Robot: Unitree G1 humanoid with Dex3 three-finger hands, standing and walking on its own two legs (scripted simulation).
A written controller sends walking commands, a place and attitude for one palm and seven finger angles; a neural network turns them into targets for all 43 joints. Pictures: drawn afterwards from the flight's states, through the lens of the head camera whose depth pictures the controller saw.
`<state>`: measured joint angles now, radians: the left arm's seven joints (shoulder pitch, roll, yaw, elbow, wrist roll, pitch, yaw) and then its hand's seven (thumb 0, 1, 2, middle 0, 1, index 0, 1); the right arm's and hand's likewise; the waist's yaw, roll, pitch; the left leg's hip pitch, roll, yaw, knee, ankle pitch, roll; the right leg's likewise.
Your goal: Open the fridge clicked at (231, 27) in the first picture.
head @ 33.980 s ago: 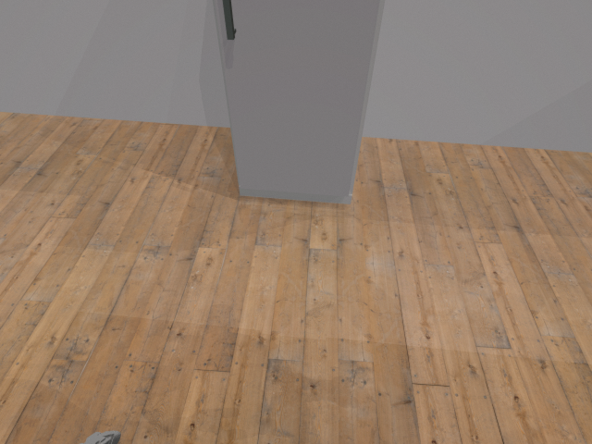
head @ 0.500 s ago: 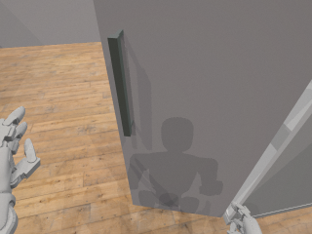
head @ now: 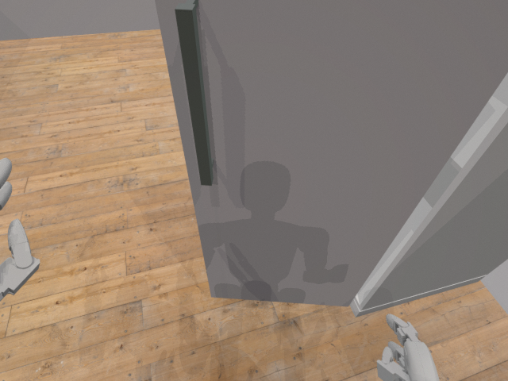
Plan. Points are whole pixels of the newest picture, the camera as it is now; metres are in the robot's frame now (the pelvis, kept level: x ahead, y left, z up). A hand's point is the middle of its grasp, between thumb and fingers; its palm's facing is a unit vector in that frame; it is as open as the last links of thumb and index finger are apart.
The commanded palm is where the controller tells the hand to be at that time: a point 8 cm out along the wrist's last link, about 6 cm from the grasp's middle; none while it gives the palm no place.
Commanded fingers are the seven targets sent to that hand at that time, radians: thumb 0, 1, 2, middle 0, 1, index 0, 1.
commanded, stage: step back with the hand held close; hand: left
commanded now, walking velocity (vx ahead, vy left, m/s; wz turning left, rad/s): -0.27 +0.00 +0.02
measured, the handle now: (201, 107) +0.48 +0.14 +0.19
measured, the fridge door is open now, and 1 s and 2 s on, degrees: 71 71 71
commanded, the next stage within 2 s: stop stepping back and stand still in 0.68 s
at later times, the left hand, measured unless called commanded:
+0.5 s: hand out of the picture +0.12 +0.30 +0.17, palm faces +0.49 -0.77 -0.41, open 7.5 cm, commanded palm +0.05 +0.33 +0.18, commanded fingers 0.00 0.90 0.90 -0.20 -0.30 -0.20 -0.30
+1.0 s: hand out of the picture +0.05 +0.28 +0.17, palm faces +0.30 -0.84 -0.45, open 7.4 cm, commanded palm -0.02 +0.32 +0.18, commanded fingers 0.00 0.90 0.90 -0.20 -0.30 -0.20 -0.30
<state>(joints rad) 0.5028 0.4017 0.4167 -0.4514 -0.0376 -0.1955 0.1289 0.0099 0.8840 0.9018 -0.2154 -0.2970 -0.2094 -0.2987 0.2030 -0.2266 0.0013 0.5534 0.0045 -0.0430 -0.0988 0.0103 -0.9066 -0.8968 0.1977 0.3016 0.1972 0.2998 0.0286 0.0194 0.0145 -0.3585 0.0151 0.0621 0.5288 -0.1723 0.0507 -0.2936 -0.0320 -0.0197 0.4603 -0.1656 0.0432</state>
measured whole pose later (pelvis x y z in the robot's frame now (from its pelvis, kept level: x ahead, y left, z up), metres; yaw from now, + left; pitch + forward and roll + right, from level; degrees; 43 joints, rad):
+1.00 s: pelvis -0.18 +0.03 +0.01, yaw -3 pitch +0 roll -2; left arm 0.55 0.47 0.43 -0.51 -0.06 -0.16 0.11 0.01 0.88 0.90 -0.21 -0.30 -0.21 -0.30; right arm 0.26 -0.17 0.01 0.60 -0.01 -0.11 -0.07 0.01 -0.91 -0.90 0.20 0.30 0.20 0.30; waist -0.05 -0.05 -0.02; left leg -0.40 -0.03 0.04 0.35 -0.10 0.00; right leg -0.18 0.08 -0.03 0.50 -0.49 -0.05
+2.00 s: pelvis -0.20 +0.06 +0.01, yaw -1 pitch +0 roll -1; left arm 0.52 0.40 0.40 -0.43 -0.05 -0.20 0.14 0.01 0.88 0.90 -0.21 -0.30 -0.21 -0.30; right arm 0.19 -0.20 0.02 0.60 -0.01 -0.14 -0.07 0.01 -0.91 -0.90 0.20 0.30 0.20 0.30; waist 0.03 0.00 0.01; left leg -0.26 0.03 0.05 0.48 -0.22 0.01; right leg -0.22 0.02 -0.08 0.45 -0.23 -0.03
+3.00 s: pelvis -0.19 +0.07 +0.01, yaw +1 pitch +0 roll +0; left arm 0.11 0.26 0.02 1.11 0.01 -0.01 0.00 0.00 0.90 0.90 -0.20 -0.29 -0.20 -0.30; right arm 0.12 -0.25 -0.01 1.10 -0.02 0.00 -0.02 0.00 -0.91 -0.90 0.20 0.30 0.20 0.30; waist 0.00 0.03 0.03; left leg -0.21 0.00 0.03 0.40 -0.18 0.02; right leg -0.17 -0.01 -0.10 0.40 -0.22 -0.02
